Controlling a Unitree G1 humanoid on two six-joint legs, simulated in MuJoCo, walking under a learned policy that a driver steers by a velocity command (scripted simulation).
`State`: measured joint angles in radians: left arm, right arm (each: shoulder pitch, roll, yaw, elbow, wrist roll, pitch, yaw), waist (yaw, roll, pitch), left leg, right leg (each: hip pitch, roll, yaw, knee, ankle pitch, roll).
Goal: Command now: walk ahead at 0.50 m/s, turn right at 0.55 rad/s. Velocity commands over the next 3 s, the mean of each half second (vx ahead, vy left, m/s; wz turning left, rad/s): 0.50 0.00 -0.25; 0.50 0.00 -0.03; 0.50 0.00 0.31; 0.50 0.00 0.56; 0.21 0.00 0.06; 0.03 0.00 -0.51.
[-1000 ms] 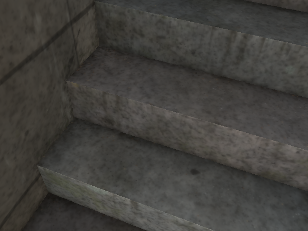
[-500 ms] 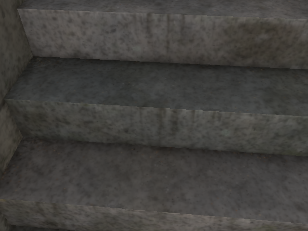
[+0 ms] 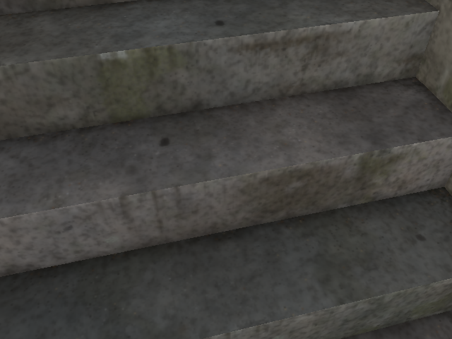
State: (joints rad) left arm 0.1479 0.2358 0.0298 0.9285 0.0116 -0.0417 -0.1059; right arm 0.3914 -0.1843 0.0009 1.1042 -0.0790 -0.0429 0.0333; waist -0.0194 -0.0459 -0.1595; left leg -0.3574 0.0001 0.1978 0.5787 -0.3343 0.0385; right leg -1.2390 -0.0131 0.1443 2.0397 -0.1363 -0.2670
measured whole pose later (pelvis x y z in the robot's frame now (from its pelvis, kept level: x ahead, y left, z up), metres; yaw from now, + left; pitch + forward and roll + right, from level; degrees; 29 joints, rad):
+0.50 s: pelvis +0.27 -0.04 +0.19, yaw -7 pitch +7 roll -2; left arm 0.42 0.20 0.00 1.14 0.09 -0.02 -0.08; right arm 0.26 -0.19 -0.01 1.01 -0.03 -0.05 0.09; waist 0.02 0.01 -0.15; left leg -1.22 -0.02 -0.20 2.24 -0.08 0.22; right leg -0.45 0.04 -0.09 0.65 -0.31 -0.07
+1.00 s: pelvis +0.50 -0.01 +0.38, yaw -6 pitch +2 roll -1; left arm 0.07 0.06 0.00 0.66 0.02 -0.05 0.01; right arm 0.48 -0.09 -0.02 1.12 -0.01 -0.12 -0.03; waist -0.01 -0.02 -0.05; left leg -0.32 -0.01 0.10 0.67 -0.40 0.07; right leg -1.16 0.04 0.07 1.90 0.04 -0.11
